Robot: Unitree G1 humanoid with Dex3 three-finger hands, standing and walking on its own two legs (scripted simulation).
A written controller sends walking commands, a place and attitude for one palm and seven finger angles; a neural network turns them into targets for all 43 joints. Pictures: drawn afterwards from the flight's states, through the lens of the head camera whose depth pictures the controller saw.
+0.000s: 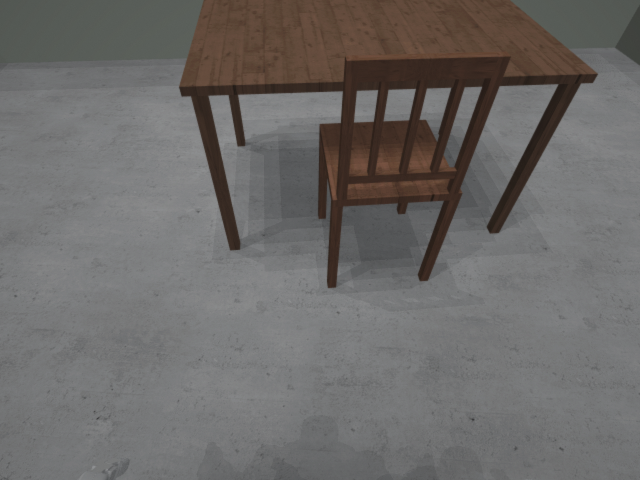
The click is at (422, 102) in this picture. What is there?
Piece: chair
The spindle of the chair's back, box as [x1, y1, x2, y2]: [399, 80, 428, 173]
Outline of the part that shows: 428,80 418,80 399,165 400,173 406,173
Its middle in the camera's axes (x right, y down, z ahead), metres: +0.23 -0.28 +0.99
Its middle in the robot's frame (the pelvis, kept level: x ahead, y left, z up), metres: +0.93 -0.18 -0.08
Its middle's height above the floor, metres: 0.68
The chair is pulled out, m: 0.00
